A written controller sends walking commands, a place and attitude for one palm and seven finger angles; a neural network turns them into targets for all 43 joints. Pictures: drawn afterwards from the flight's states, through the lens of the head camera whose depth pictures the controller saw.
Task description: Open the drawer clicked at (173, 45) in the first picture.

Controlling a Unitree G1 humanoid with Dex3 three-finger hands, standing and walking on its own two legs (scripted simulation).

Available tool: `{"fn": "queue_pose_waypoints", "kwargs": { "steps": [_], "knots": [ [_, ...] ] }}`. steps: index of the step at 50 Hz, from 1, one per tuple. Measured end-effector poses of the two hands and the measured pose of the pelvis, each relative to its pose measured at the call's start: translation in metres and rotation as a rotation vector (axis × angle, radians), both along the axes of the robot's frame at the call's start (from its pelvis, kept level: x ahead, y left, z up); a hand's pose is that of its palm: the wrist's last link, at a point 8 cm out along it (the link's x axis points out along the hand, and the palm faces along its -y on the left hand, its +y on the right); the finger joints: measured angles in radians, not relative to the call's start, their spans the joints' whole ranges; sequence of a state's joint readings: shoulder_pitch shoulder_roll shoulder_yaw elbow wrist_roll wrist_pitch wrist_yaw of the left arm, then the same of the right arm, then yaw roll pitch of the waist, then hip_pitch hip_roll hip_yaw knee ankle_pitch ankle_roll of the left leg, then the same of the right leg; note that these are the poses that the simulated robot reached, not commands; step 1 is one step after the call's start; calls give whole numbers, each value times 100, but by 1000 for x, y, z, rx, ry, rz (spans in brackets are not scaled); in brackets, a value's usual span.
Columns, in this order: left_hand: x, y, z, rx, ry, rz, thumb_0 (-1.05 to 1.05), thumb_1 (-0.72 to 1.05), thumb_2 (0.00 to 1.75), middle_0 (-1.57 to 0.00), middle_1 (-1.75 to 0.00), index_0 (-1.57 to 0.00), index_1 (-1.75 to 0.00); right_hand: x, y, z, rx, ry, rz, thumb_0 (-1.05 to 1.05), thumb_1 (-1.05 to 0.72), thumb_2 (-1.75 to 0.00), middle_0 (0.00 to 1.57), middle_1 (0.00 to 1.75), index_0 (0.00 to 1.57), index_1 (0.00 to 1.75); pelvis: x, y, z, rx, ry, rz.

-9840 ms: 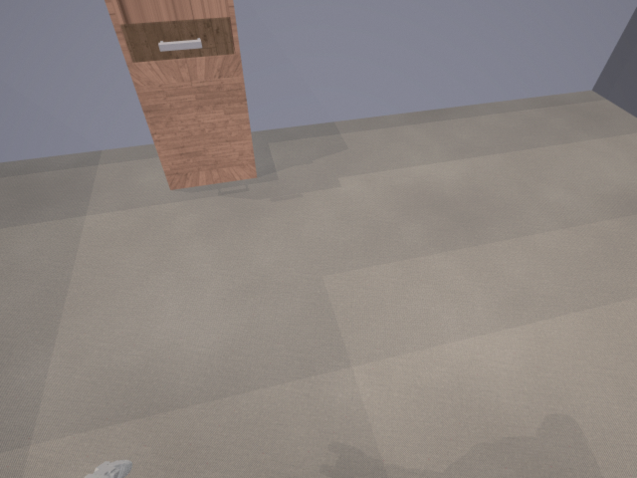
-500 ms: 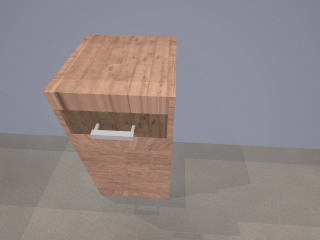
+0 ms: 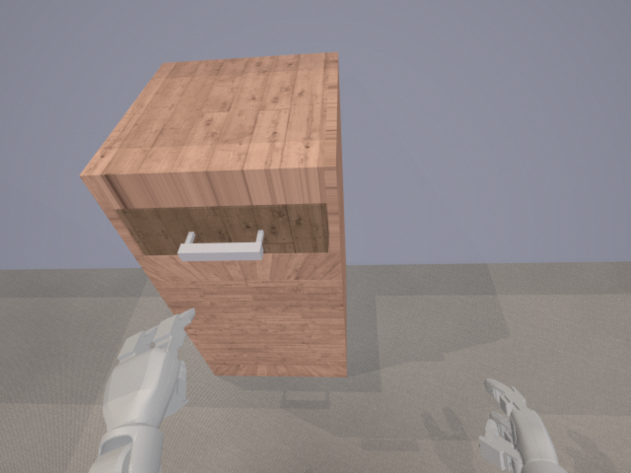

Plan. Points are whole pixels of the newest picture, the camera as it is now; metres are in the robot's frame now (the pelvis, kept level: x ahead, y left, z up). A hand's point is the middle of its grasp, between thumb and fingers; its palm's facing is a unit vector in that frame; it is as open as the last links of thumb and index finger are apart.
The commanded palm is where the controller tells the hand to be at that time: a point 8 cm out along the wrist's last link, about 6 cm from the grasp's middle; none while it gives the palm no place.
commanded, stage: raise the hand with hooked fingers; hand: left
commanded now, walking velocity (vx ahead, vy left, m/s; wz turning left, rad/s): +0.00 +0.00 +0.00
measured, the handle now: (223, 243) +0.52 +0.22 -0.05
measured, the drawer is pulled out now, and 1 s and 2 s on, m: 0.00 0.00 0.00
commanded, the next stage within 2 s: move the hooked fingers above the handle in 1.60 s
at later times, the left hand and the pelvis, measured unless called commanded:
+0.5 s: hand (150, 389) +0.22 +0.23 +0.02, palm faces +0.01 -0.10 -0.99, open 10.8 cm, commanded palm +0.19 +0.24 +0.06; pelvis -0.04 -0.01 -0.01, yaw +1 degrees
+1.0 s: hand (110, 329) +0.27 +0.27 +0.07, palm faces +0.09 -0.08 -0.99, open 13.5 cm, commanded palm +0.25 +0.28 +0.13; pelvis -0.01 +0.04 +0.01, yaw +2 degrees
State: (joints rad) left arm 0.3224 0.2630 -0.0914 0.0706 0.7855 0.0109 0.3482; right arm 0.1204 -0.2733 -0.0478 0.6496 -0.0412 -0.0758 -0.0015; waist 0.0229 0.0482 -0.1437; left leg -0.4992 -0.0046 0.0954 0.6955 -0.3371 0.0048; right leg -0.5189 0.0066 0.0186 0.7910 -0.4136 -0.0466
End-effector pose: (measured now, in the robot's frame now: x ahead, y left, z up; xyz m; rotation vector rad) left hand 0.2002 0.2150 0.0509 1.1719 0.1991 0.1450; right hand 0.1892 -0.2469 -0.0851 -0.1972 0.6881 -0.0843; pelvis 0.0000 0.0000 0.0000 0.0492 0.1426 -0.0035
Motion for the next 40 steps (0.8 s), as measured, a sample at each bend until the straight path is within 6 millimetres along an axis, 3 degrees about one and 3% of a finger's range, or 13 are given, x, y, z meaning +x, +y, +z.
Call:
{"fn": "queue_pose_waypoints", "kwargs": {
  "steps": [5, 8, 10, 15, 20, 24, 29, 35, 40],
  "knots": [
    [-52, -24, -38, 114, 60, -90, 1, 64, 79, -22, -48, -22, -48, 31, 4, 17, -37, -35, 118, 1, -91, -90, 20, 30, 20, 30, -15, -12, -13, 9, 24, 4],
    [-83, -17, -50, 205, 80, -74, 0, 56, 76, -24, -52, -24, -52, 41, 12, 14, -63, -36, 171, 1, -91, -90, 20, 30, 20, 30, -23, -18, -21, 3, 21, 26],
    [-91, -6, -46, 270, 43, -62, 0, 50, 74, -25, -55, -25, -55, 44, 18, 7, -68, -34, 194, 1, -91, -90, 20, 30, 20, 30, -29, -21, -27, -5, 16, 43],
    [-69, 14, -12, 344, -137, -42, 0, 38, 68, -27, -63, -27, -63, 31, 40, -14, -16, -16, 208, 1, -91, -90, 20, 30, 20, 30, -40, -22, -35, -26, -13, 72],
    [-25, 16, 15, 332, -151, -9, 0, 27, 64, -27, -70, -27, -70, -10, 51, -27, 56, 84, 157, 1, -91, -90, 20, 30, 21, 30, -42, -19, -23, -26, -37, 63],
    [-2, 13, 19, 299, -37, -32, 0, 18, 60, -27, -76, -27, -76, -46, 44, -26, 62, 181, 87, 1, -90, -90, 20, 30, 21, 30, -37, -12, -8, -20, -51, 32],
    [-1, 15, 20, 254, 21, -112, 0, 7, 55, -28, -84, -28, -84, -73, 21, -22, 1, 251, 6, 1, -90, -90, 21, 30, 21, 30, -30, -2, 2, -24, -63, 14],
    [-4, 32, 30, 280, -67, -143, 0, -7, 49, -30, -93, -29, -93, -71, 6, -18, -81, 279, -14, 1, -90, -90, 20, 30, 21, 30, -25, 12, 4, -37, -62, 25],
    [11, 52, 45, 313, -145, -87, 0, -19, 44, -30, -100, -30, -100, -46, 19, -13, -72, 235, -3, 1, -91, -90, 20, 30, 20, 30, -22, 23, 3, -44, -61, 36]
  ]
}}
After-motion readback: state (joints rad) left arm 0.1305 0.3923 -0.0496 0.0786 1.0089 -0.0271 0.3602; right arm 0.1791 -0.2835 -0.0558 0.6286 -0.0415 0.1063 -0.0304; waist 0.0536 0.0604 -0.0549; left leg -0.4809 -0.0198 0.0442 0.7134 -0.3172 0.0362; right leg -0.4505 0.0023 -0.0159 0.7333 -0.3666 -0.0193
